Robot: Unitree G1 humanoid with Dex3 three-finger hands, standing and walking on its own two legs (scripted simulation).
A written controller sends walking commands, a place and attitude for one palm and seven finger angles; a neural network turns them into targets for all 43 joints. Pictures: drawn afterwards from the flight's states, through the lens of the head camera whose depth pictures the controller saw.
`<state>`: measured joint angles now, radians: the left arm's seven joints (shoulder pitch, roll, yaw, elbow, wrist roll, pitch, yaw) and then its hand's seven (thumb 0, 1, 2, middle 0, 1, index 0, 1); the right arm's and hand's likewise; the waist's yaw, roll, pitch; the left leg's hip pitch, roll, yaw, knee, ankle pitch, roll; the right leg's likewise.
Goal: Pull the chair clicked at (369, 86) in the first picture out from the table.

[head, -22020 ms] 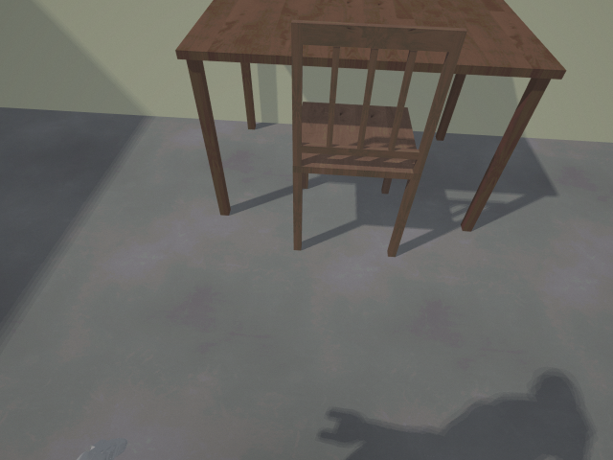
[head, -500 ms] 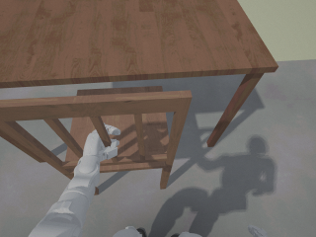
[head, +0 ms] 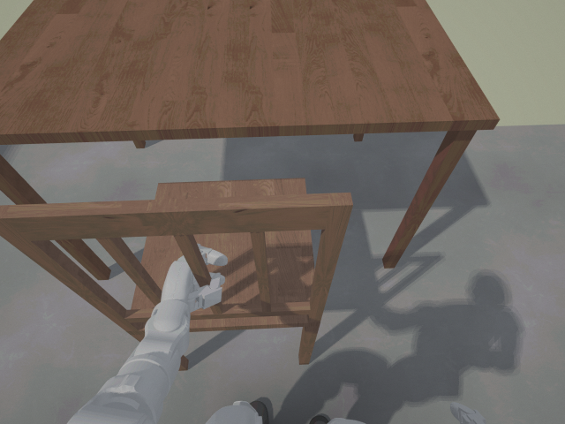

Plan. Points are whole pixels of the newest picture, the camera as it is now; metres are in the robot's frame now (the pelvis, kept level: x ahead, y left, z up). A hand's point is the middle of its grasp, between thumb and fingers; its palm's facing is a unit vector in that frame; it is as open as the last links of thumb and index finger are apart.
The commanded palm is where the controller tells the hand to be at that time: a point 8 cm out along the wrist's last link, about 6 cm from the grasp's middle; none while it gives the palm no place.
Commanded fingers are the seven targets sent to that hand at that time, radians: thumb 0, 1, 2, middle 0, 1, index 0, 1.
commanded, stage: step backward, pulling the chair out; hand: left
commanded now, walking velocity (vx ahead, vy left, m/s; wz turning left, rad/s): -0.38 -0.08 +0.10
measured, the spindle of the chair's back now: (203, 278) +0.35 +0.14 -0.07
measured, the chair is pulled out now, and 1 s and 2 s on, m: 0.16 0.25 0.44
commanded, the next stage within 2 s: none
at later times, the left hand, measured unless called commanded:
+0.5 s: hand (213, 312) +0.29 +0.12 -0.07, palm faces +0.03 -0.98 -0.19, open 5.2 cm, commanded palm +0.27 +0.17 -0.07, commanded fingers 0.00 0.90 0.90 -0.50 -1.45 -0.50 -1.45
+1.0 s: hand (193, 346) +0.24 +0.14 -0.07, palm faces -0.08 -0.98 -0.16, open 5.0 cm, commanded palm +0.23 +0.20 -0.08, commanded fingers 0.00 0.90 0.90 -0.50 -1.45 -0.50 -1.45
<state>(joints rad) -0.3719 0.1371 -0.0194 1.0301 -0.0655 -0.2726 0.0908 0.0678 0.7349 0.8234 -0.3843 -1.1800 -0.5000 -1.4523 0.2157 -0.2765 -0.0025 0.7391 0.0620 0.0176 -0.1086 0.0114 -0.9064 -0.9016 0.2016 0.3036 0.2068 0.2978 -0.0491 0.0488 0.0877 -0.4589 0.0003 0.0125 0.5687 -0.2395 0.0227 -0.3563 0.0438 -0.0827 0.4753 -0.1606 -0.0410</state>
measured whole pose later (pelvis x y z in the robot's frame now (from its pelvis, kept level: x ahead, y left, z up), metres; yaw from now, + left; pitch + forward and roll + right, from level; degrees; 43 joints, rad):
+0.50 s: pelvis -0.05 -0.02 -0.01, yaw +0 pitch -2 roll -1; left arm -0.39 0.18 0.02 0.95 -0.06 -0.23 0.10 0.05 0.70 0.84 -0.41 -1.25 -0.50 -1.45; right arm 0.21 -0.22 0.01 0.77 0.02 0.00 -0.10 0.01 -0.90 -0.90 0.20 0.30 0.21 0.30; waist -0.05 0.02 0.18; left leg -0.56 -0.02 -0.05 0.98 -0.41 -0.01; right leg -0.40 0.01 -0.11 0.56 -0.13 -0.07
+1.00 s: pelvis -0.10 +0.03 -0.02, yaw +5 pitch +0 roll -1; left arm -0.43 0.12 -0.07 0.89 0.01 -0.22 0.05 0.01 0.73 0.84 -0.39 -1.34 -0.50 -1.45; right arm 0.23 -0.16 -0.01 0.70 0.02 0.02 -0.08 0.01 -0.91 -0.90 0.20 0.30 0.21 0.30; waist -0.06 0.01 0.18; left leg -0.21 0.10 0.02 0.76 -0.46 -0.06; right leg -0.47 -0.09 -0.10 0.57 -0.10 0.02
